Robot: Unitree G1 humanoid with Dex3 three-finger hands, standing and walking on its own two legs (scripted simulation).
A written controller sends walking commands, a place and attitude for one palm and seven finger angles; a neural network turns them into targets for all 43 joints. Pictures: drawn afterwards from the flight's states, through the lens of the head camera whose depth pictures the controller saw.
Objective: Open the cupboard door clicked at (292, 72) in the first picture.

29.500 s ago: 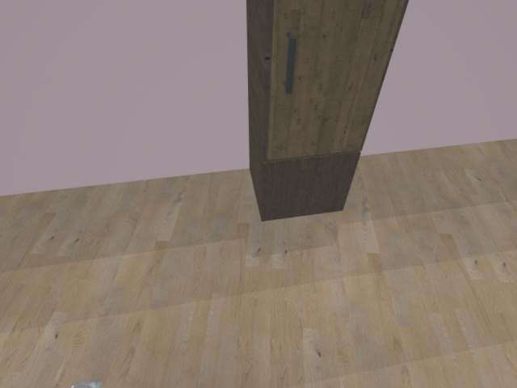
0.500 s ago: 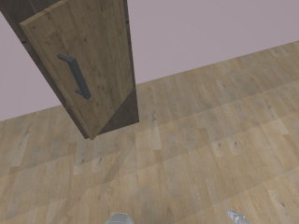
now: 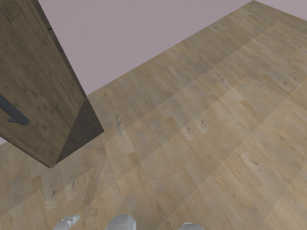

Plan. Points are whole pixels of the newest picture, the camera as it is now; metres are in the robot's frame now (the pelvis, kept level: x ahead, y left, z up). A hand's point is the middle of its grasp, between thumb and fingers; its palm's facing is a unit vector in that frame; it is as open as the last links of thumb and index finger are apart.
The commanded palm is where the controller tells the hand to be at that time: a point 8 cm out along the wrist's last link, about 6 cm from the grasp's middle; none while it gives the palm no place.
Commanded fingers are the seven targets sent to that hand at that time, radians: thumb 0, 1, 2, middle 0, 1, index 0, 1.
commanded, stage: walk to a spot facing it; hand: left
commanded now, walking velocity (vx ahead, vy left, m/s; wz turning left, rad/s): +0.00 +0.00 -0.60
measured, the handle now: (0, 106) +0.40 +0.44 +0.07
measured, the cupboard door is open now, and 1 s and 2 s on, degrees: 41 41 41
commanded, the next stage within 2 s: turn to face it in 1.82 s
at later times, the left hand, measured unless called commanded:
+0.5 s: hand (113, 205) +0.19 +0.14 -0.15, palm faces -0.29 -0.92 -0.24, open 7.4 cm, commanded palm none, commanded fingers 0.00 0.90 0.90 -0.20 -0.30 -0.20 -0.30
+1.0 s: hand (145, 158) +0.35 +0.06 -0.15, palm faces -0.53 -0.83 -0.16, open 7.4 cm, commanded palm none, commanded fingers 0.00 0.90 0.90 -0.20 -0.30 -0.20 -0.30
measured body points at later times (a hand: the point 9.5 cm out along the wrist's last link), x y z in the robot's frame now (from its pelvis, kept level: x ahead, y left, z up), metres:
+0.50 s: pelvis +0.03 -0.02 +0.00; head +0.06 -0.05 +0.44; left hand +0.21 +0.19 -0.13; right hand -0.03 -0.27 -0.15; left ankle +0.02 +0.14 -0.71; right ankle -0.01 -0.13 -0.73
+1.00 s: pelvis +0.18 -0.07 +0.02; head +0.23 -0.08 +0.47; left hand +0.37 +0.10 -0.14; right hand +0.07 -0.28 -0.12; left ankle +0.22 +0.05 -0.72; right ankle +0.10 -0.18 -0.64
